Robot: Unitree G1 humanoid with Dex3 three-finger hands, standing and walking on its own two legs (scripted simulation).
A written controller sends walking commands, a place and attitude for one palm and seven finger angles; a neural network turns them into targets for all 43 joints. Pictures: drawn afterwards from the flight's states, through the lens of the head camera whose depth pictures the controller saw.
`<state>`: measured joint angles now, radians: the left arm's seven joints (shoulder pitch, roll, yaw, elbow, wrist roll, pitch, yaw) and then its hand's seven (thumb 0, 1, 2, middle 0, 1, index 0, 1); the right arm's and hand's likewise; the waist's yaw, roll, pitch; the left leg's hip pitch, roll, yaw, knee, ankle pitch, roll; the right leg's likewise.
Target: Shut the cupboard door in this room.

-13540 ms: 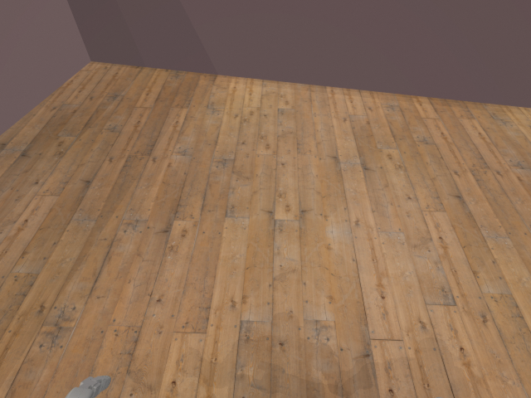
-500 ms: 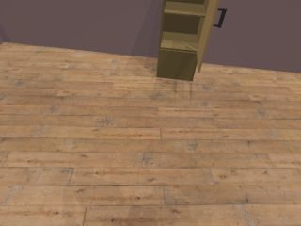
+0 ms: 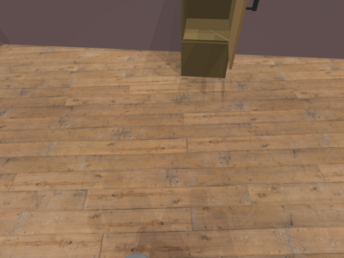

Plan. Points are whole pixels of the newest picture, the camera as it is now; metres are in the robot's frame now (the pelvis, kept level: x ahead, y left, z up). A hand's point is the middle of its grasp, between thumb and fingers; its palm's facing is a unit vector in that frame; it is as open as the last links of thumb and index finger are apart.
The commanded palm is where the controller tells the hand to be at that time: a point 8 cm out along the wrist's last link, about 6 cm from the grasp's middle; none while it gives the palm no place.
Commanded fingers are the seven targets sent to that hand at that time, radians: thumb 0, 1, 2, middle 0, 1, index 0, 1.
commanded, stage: stand and wait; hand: left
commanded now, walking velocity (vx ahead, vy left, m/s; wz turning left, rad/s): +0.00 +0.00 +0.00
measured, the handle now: out of the picture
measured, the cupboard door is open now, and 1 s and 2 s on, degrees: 88 88 88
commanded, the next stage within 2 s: turn or walk to find it in 0.18 s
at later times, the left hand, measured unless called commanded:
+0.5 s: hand out of the picture +0.04 +0.21 -0.17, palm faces +0.12 -0.96 -0.24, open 7.3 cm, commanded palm none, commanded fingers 0.00 0.90 0.90 -0.20 -0.30 -0.20 -0.30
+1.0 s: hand out of the picture +0.02 +0.22 -0.17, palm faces +0.14 -0.97 -0.22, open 7.3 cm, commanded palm none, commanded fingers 0.00 0.90 0.90 -0.20 -0.30 -0.20 -0.30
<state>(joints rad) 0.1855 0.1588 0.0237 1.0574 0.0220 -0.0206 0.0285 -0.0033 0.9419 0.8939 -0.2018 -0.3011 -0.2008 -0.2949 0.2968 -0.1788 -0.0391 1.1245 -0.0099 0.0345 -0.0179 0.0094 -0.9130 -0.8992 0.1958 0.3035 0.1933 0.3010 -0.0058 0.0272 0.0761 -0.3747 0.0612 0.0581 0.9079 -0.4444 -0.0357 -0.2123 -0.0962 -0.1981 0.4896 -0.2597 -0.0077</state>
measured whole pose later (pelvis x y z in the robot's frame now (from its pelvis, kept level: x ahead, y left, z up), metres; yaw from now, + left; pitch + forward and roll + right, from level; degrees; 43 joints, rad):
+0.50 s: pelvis +0.03 +0.02 -0.01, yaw +5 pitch +0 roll +1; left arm 0.23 0.16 0.02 1.07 0.02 0.00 0.03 0.00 0.91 0.89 -0.20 -0.30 -0.20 -0.29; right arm 0.18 -0.19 -0.05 1.07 -0.01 0.03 -0.01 0.00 -0.93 -0.90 0.20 0.30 0.20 0.30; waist 0.01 0.03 0.04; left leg -0.30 0.01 0.06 0.65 -0.37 -0.01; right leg -0.20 -0.09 -0.15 0.55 -0.34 0.01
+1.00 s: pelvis +0.03 +0.04 +0.00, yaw +7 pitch -1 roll +1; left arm 0.25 0.16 -0.01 1.12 0.02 0.00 0.03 0.00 0.91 0.89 -0.20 -0.30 -0.20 -0.29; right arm 0.17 -0.18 -0.03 1.10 0.00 0.00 -0.03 0.00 -0.94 -0.90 0.20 0.30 0.20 0.30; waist 0.01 0.02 0.04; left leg -0.20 0.02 0.09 0.48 -0.26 0.00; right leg -0.17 -0.07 -0.08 0.50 -0.30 0.03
